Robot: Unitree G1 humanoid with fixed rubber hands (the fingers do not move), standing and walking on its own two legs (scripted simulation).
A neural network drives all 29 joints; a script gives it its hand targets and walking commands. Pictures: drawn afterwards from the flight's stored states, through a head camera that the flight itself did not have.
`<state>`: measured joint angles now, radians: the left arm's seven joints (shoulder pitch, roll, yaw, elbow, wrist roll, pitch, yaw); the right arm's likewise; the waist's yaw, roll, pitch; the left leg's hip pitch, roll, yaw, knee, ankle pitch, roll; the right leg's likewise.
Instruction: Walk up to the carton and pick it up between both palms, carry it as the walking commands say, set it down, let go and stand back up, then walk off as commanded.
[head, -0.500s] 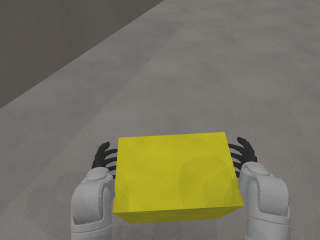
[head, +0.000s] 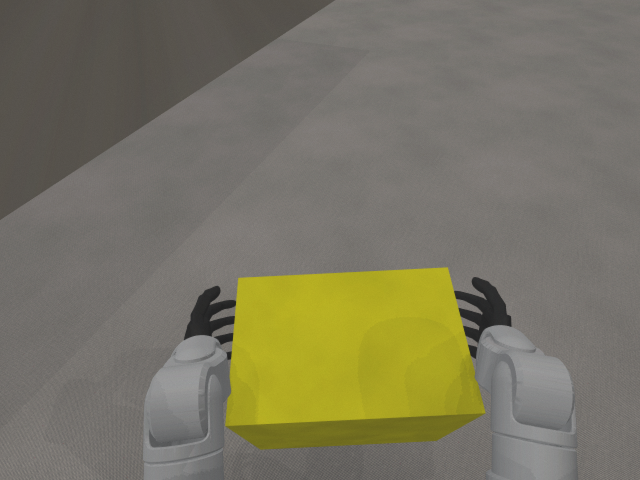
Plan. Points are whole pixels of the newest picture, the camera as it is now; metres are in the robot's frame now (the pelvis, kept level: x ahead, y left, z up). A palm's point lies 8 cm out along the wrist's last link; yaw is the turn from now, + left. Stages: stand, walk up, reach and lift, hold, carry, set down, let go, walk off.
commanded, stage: carry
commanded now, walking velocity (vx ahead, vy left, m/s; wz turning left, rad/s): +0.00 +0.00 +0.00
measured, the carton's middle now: (345, 366) +0.29 +0.00 -0.01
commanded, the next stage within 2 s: none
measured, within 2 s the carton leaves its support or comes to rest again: neither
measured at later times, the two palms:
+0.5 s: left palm (202, 350) +0.26 +0.16 +0.08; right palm (489, 341) +0.27 -0.17 +0.07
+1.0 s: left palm (201, 351) +0.26 +0.17 +0.08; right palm (488, 342) +0.27 -0.17 +0.07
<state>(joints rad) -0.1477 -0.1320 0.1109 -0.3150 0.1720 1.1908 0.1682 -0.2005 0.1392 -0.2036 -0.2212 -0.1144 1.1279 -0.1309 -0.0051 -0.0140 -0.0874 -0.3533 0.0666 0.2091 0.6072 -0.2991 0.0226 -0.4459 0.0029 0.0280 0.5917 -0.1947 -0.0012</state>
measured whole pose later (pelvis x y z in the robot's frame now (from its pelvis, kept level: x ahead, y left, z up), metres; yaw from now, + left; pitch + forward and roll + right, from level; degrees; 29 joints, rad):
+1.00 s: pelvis +0.00 +0.00 +0.00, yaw +0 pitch +3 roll +1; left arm -0.15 -0.13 0.13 -0.23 0.17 1.09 0.15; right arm -0.20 0.14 -0.20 -0.14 -0.12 1.05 -0.13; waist -0.01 -0.01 -0.10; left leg -0.36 0.07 0.21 0.61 -0.30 0.03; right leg -0.45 0.00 0.03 0.59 -0.19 0.00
